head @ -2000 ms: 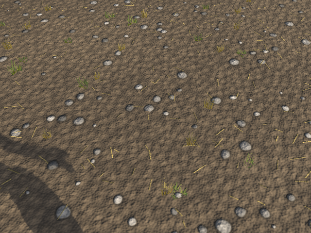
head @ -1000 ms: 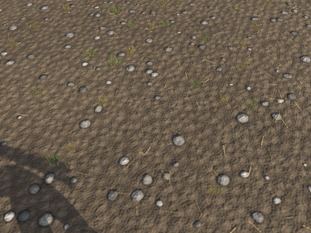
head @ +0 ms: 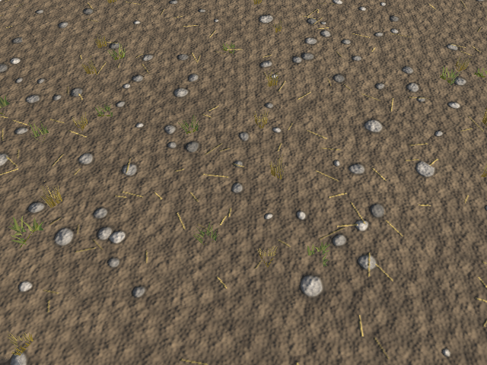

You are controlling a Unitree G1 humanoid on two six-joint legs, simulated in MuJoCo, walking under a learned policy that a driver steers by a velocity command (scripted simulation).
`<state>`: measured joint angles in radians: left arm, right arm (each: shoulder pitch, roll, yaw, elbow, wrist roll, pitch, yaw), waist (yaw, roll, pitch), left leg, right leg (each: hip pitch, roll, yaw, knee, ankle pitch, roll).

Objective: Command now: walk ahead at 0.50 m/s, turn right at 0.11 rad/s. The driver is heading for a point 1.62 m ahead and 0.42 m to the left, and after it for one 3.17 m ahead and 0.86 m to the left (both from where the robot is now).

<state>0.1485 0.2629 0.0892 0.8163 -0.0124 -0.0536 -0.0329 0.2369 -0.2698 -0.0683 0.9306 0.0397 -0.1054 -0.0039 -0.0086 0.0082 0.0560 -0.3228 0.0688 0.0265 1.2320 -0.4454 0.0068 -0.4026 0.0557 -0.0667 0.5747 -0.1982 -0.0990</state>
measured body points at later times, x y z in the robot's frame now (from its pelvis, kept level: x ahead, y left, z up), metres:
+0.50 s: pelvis +0.30 +0.06 -0.01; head +0.34 +0.07 +0.44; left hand +0.29 +0.35 -0.14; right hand +0.52 -0.16 -0.12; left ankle +0.38 +0.15 -0.73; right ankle +0.11 -0.08 -0.65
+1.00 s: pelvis +0.60 +0.09 +0.00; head +0.63 +0.10 +0.45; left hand +0.67 +0.40 -0.09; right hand +0.76 -0.14 -0.13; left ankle +0.42 +0.16 -0.65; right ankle +0.71 +0.03 -0.73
